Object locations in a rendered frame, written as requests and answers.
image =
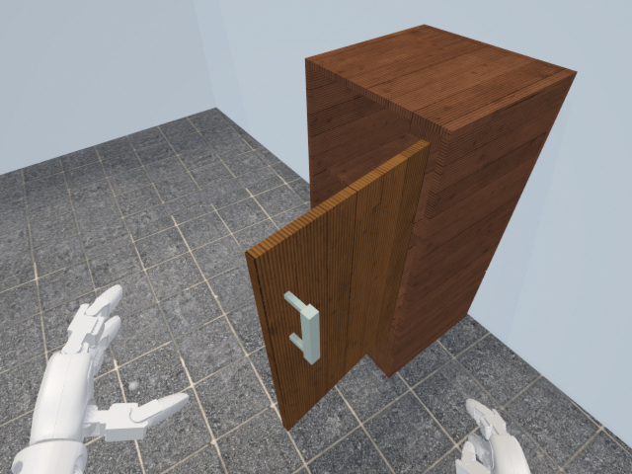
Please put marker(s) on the robot left forearm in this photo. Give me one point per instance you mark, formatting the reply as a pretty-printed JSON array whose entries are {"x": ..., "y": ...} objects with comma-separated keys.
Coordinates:
[{"x": 52, "y": 456}]

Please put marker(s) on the cupboard door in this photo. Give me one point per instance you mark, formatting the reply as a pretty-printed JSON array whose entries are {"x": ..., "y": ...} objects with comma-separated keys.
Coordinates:
[{"x": 346, "y": 258}]

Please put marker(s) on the handle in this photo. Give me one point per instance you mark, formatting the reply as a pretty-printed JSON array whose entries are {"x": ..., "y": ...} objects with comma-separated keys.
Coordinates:
[{"x": 310, "y": 328}]

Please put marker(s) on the left robot hand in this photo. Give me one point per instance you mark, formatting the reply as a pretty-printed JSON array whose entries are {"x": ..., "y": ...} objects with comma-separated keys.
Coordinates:
[{"x": 62, "y": 409}]

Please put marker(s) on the right robot hand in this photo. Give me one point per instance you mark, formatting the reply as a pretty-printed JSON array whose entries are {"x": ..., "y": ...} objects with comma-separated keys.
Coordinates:
[{"x": 501, "y": 455}]

